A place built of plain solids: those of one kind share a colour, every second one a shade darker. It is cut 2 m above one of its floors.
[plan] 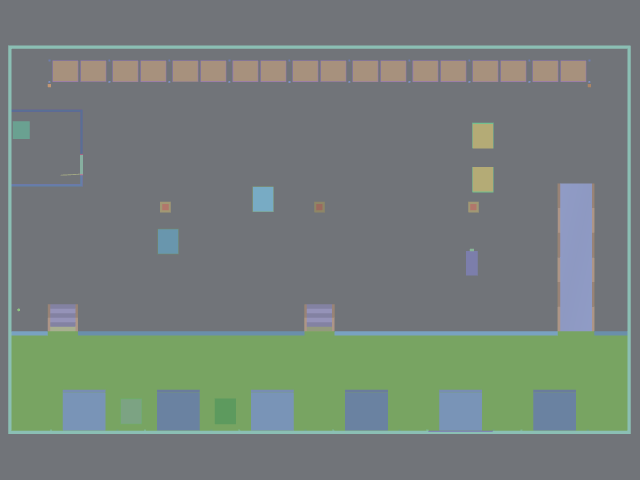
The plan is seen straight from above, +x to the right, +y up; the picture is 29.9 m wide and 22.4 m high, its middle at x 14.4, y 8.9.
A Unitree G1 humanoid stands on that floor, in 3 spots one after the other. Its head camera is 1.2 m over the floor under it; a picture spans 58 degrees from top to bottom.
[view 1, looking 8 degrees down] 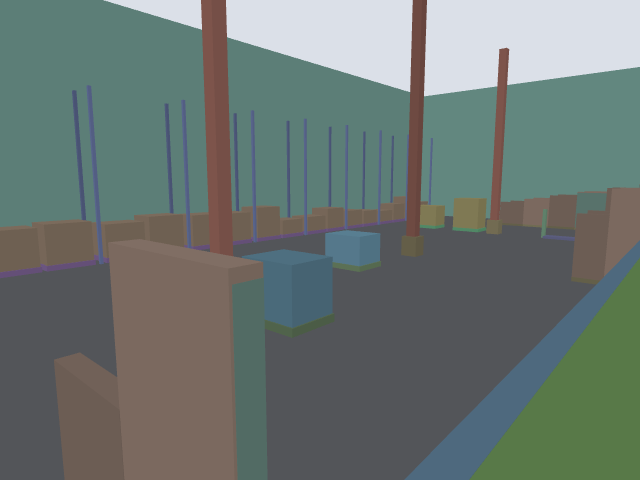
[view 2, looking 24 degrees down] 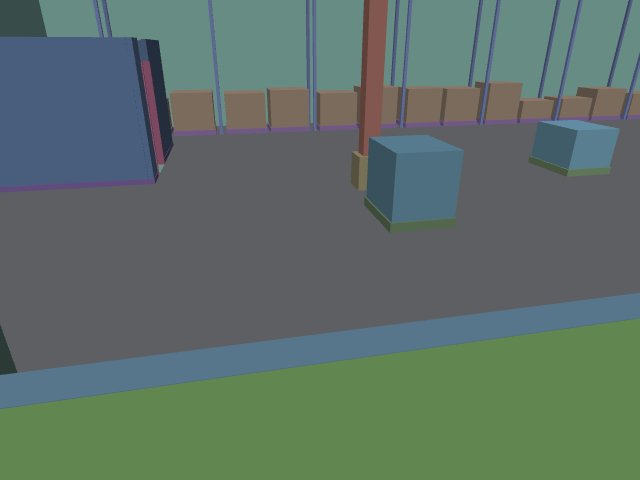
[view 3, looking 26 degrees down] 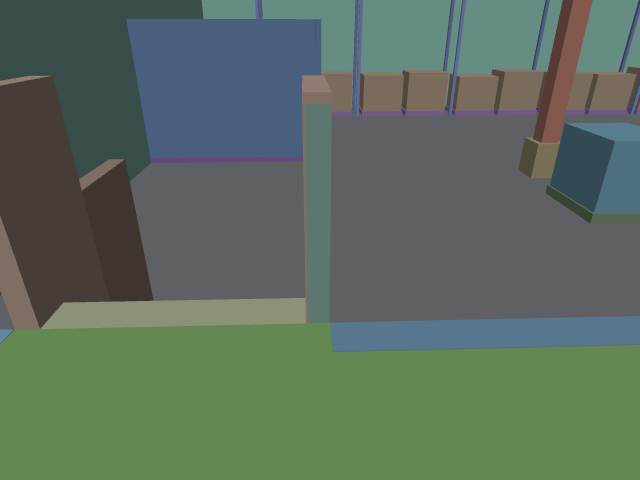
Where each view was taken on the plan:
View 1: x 2.40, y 3.85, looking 41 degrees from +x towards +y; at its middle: ground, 16.88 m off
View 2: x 4.72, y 3.04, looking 78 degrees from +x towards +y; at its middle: ground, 5.78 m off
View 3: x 3.00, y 3.04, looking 88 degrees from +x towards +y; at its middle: dock_south_cheek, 1.78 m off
